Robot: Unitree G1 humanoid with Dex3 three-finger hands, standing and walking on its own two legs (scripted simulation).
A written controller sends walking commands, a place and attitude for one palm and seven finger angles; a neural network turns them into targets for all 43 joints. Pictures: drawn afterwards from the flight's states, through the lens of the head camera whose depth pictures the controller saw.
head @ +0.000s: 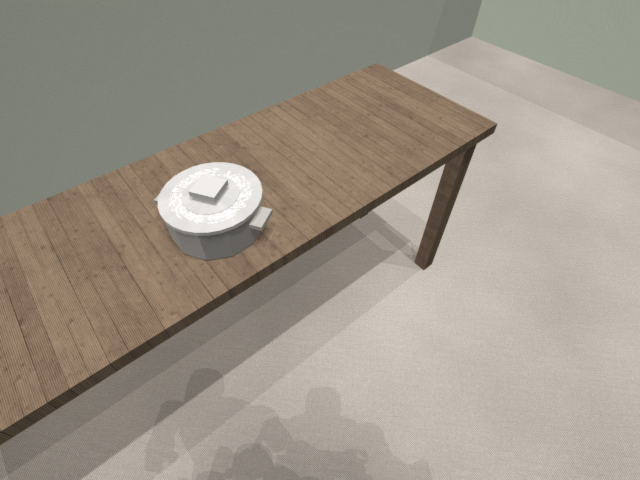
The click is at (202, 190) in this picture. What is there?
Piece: lid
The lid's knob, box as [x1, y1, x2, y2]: [188, 174, 228, 202]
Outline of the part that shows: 202,174 188,191 190,196 215,202 228,184 227,180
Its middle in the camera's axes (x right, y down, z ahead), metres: -0.22 -0.10 +0.73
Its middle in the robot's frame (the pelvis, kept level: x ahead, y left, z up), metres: +0.60 +0.25 -0.02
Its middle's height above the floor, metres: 0.76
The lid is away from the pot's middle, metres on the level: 0.00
